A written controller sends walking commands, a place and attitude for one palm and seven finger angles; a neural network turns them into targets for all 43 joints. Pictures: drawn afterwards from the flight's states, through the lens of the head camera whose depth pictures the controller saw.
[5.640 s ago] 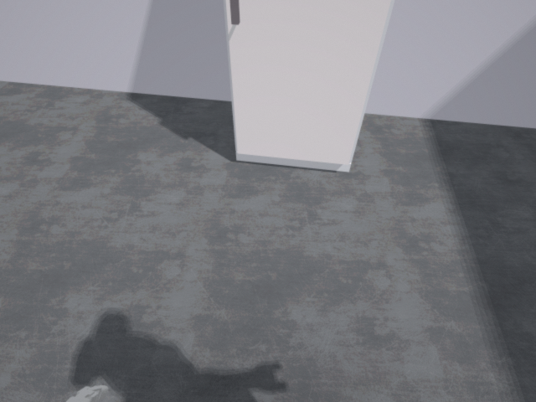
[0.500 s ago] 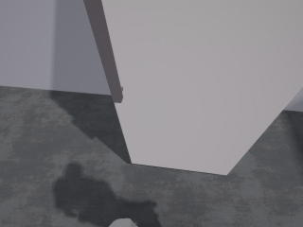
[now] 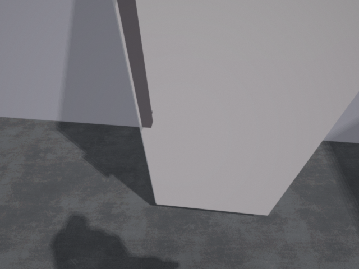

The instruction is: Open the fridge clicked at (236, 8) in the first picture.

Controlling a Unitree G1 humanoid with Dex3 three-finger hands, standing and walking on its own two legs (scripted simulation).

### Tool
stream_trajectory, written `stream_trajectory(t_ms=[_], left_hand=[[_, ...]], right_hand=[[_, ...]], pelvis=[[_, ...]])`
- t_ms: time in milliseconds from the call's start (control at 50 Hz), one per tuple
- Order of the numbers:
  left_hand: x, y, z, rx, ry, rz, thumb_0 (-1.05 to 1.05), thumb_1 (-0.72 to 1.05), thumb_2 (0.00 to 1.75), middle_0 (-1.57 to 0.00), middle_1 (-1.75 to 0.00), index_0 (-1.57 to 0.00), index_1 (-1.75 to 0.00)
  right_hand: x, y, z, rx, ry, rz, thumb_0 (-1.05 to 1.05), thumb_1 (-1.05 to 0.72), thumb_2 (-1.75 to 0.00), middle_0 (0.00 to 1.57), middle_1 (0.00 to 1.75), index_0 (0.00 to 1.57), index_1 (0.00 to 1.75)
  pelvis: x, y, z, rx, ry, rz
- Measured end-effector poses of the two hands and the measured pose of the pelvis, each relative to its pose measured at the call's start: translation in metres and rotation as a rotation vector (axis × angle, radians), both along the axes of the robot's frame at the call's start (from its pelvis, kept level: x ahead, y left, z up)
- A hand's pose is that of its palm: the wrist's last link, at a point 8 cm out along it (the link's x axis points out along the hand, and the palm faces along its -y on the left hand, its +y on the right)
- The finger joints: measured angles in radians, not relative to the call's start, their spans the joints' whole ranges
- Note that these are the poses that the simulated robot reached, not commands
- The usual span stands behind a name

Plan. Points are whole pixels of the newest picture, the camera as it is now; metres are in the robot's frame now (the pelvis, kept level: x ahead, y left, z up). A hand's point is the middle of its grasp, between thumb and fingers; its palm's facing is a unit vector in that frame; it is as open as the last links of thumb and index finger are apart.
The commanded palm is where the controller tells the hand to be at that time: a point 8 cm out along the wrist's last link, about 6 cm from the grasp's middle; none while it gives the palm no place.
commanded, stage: come to a stop and stand still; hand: left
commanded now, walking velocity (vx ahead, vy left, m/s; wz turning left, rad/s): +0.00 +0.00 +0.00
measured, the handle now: (139, 57) +0.53 +0.13 +0.22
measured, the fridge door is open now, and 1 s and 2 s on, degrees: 0 0 0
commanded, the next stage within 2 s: look again from close up in 0.96 s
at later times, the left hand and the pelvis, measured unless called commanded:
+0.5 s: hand out of the picture -0.02 +0.15 -0.18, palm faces +0.02 -0.98 -0.18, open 7.4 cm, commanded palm none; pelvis -0.01 -0.01 +0.00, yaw +1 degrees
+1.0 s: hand out of the picture +0.02 +0.19 -0.18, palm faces +0.03 -0.98 -0.22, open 7.4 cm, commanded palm none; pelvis +0.01 +0.01 +0.00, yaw +1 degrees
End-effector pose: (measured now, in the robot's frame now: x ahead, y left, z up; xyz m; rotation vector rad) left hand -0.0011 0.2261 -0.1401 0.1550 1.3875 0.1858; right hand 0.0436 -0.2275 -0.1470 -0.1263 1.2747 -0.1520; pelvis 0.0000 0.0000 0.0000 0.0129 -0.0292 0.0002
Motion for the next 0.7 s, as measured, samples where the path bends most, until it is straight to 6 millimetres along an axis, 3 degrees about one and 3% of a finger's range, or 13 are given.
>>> stream_trajectory(t_ms=[220, 360, 460, 700], left_hand=[[-0.01, -0.02, -0.004, -0.033, 0.014, -0.004, 0.01, 0.91, 0.89, -0.2, -0.3, -0.2, -0.3], [-0.017, -0.028, -0.005, -0.045, 0.036, 0.002, 0.01, 0.91, 0.89, -0.2, -0.3, -0.2, -0.3], [-0.02, -0.031, -0.007, -0.042, 0.034, -0.006, 0.01, 0.91, 0.89, -0.2, -0.3, -0.2, -0.3], [0.002, 0.0, -0.007, 0.0, -0.049, 0.001, 0.01, 0.91, 0.89, -0.2, -0.3, -0.2, -0.3]], right_hand=[[-0.081, -0.003, 0.001, 0.01, 0.194, -0.035, 0.0, -0.92, -0.9, 0.2, 0.29, 0.2, 0.3], [-0.105, 0.006, 0.001, 0.032, 0.253, -0.057, 0.0, -0.91, -0.9, 0.2, 0.29, 0.2, 0.3], [-0.1, 0.012, -0.002, 0.048, 0.239, -0.047, 0.0, -0.91, -0.9, 0.2, 0.29, 0.2, 0.3], [-0.045, 0.017, -0.012, 0.024, 0.091, 0.034, 0.02, -0.94, -0.9, 0.2, 0.29, 0.2, 0.3]], pelvis=[[-0.007, -0.011, 0.002, -0.006, 0.001, 0.001], [-0.007, -0.014, 0.002, -0.008, 0.003, 0.001], [-0.008, -0.013, 0.0, -0.022, 0.011, 0.005], [0.0, 0.004, -0.009, -0.014, 0.012, 0.023]])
